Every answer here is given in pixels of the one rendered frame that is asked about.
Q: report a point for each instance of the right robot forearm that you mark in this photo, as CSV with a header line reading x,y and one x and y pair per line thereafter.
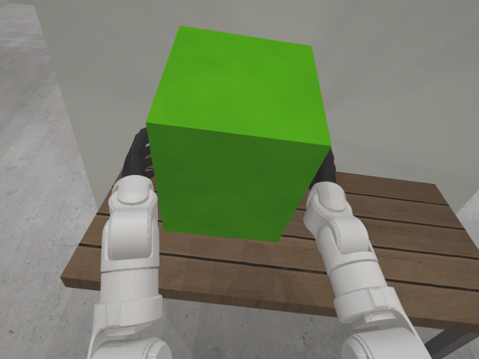
x,y
362,296

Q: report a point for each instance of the robot right hand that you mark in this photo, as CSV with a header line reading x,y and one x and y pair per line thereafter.
x,y
326,172

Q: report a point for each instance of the carton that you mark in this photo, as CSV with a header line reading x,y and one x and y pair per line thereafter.
x,y
237,132

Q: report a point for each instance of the right robot upper arm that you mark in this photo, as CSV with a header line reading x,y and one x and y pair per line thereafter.
x,y
392,343

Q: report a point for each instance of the table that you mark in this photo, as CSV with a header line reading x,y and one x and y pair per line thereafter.
x,y
423,250

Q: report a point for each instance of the robot left hand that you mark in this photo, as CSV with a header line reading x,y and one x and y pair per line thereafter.
x,y
135,162

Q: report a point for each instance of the left robot forearm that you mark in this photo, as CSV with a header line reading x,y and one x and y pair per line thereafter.
x,y
129,293

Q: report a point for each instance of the left robot upper arm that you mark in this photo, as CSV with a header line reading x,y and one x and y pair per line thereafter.
x,y
143,348

